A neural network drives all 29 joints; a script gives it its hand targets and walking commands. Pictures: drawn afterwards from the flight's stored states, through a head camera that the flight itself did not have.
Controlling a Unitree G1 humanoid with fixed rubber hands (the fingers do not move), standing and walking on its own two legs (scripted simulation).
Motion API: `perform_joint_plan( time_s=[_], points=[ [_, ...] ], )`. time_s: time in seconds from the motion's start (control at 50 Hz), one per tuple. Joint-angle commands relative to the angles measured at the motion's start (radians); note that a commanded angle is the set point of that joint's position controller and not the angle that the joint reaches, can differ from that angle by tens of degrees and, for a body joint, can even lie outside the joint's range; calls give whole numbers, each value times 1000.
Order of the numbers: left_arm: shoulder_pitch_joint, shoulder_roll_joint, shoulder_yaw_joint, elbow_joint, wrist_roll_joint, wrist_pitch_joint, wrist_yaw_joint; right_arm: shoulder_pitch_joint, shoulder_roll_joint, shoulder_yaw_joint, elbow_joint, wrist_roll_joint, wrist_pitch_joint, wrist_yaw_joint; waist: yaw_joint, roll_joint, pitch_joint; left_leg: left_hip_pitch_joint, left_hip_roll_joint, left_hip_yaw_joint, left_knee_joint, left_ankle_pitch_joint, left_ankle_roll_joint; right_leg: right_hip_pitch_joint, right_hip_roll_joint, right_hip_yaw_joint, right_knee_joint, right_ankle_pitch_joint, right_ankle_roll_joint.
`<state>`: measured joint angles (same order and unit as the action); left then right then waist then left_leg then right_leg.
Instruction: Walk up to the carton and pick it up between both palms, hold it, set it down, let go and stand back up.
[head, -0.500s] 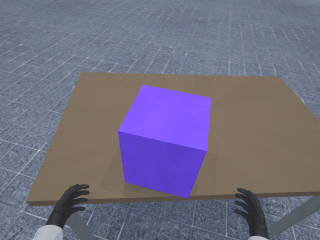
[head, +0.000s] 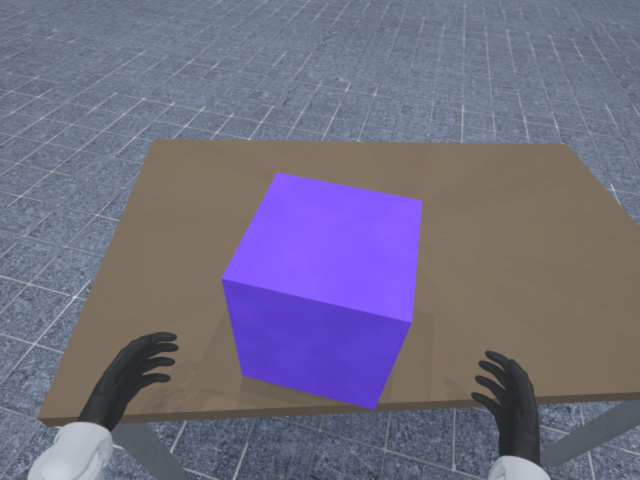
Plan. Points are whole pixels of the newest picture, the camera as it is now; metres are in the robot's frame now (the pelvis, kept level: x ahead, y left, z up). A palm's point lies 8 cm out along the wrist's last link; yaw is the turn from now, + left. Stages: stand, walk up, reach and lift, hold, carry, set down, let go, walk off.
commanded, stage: reach and lift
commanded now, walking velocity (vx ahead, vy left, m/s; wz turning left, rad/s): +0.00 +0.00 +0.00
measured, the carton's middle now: (326, 293) +0.37 +0.01 +0.00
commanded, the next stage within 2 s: none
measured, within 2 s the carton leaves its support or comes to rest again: neither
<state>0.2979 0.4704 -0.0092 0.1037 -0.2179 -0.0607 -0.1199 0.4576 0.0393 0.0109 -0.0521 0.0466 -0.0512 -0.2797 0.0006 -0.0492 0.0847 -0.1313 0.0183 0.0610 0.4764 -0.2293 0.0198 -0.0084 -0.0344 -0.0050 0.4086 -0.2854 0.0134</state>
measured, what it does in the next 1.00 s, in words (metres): stands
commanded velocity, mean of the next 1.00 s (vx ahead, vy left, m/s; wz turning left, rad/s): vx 0.00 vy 0.00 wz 0.00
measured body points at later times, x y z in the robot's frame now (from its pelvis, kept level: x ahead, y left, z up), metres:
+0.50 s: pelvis +0.01 +0.00 +0.00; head +0.01 +0.02 +0.45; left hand +0.27 +0.24 +0.06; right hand +0.22 -0.21 +0.06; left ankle +0.03 +0.10 -0.74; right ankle -0.03 -0.15 -0.74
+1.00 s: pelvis -0.01 +0.00 +0.00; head -0.03 +0.03 +0.45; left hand +0.32 +0.23 +0.14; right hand +0.29 -0.17 +0.13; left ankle +0.03 +0.10 -0.74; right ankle -0.03 -0.15 -0.74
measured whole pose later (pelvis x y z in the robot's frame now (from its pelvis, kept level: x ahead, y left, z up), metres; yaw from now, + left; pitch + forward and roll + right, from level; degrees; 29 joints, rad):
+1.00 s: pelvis -0.01 +0.00 +0.00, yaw +0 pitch -7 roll -1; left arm -0.27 0.47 0.03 0.00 -0.24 0.47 -0.13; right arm -0.12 -0.10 0.01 -0.14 0.14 0.47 -0.32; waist 0.00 -0.05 0.08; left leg -0.13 0.02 0.06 0.46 -0.20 0.02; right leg -0.01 -0.03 0.00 0.38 -0.25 0.03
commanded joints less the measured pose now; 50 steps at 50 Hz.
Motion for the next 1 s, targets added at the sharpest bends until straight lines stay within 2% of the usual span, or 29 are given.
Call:
perform_joint_plan(
  time_s=[0.0, 0.02, 0.06, 0.1, 0.22, 0.36, 0.5, 0.6, 0.7, 0.72, 0.76, 0.78, 0.8, 0.86, 0.9, 0.96, 0.98],
  points=[
    [-97, 168, 98, -317, -116, 5, -12, -46, -78, 106, -281, 129, 38, 0, 82, 195, -72, 106, 31, -35, -118, 157, -52, -155, 14, 52, -121, 88, -49],
    [-103, 173, 108, -316, -117, 10, -14, -50, -79, 109, -285, 129, 47, 0, 88, 183, -76, 114, 30, -34, -114, 165, -49, -169, 10, 55, -123, 94, -47],
    [-114, 172, 116, -327, -115, 25, -13, -36, -85, 112, -295, 136, 70, -3, 75, 182, -65, 136, 29, -31, -114, 186, -48, -168, 8, 54, -127, 122, -45],
    [-95, 167, 134, -355, -106, 41, -9, -20, -98, 113, -311, 150, 80, -2, 80, 192, -92, 143, 22, -32, -107, 247, -51, -147, 10, 56, -118, 187, -41],
    [-204, 176, 133, -397, -130, 85, -4, -120, -121, 97, -378, 146, 127, -5, 64, 174, -113, 147, 14, -27, -105, 233, -42, -160, 6, 61, -117, 202, -35],
    [-268, 154, 161, -414, -114, 169, -4, -163, -148, 94, -366, 178, 191, -14, 40, 168, -153, 204, 3, -24, -95, 332, -46, -129, 13, 56, -113, 345, -20],
    [-432, 143, 168, -416, -112, 285, -5, -321, -185, 45, -409, 189, 258, -27, 5, 157, -185, 218, 0, -18, -109, 330, -40, -124, 19, 44, -115, 378, -17],
    [-574, 153, 166, -429, -116, 350, 2, -435, -194, 8, -393, 206, 329, -29, -25, 180, -207, 215, 6, -15, -125, 290, -39, -127, 25, 42, -121, 328, -23],
    [-699, 159, 165, -335, -124, 424, -8, -566, -208, -46, -339, 208, 418, -36, -65, 148, -187, 177, 12, -9, -149, 151, -20, -132, 20, 43, -135, 228, -29],
    [-676, 139, 158, -338, -125, 440, -9, -566, -207, -58, -342, 215, 428, -37, -71, 152, -175, 184, 13, -10, -156, 151, -19, -127, 21, 40, -139, 223, -28],
    [-762, 152, 158, -286, -121, 469, -15, -649, -208, -77, -301, 210, 457, -44, -80, 155, -163, 147, 12, -7, -162, 100, -12, -129, 17, 42, -140, 192, -31],
    [-782, 158, 173, -260, -122, 480, -19, -681, -220, -89, -302, 206, 467, -44, -85, 138, -173, 137, 13, -7, -167, 71, -7, -129, 17, 45, -139, 168, -30],
    [-836, 156, 165, -240, -126, 487, -18, -728, -216, -112, -264, 195, 477, -45, -98, 152, -169, 116, 14, -6, -171, 48, -7, -130, 17, 41, -136, 158, -35],
    [-900, 156, 150, -156, -121, 508, -27, -804, -220, -140, -199, 190, 510, -48, -118, 134, -142, 99, 18, -19, -184, -19, 2, -126, 17, 37, -145, 116, -37],
    [-913, 156, 150, -114, -120, 523, -32, -814, -234, -166, -146, 185, 524, -49, -138, 123, -144, 104, 19, -25, -189, -39, 3, -130, 22, 35, -148, 111, -35],
    [-964, 164, 137, -82, -119, 540, -32, -876, -253, -203, -117, 176, 531, -58, -159, 132, -149, 113, 20, -37, -191, -53, -5, -121, 26, 25, -159, 112, -34],
    [-1011, 178, 132, -61, -128, 546, -32, -921, -250, -203, -114, 175, 531, -60, -161, 119, -163, 98, 22, -39, -189, -45, -3, -115, 27, 24, -153, 124, -33]
  ],
)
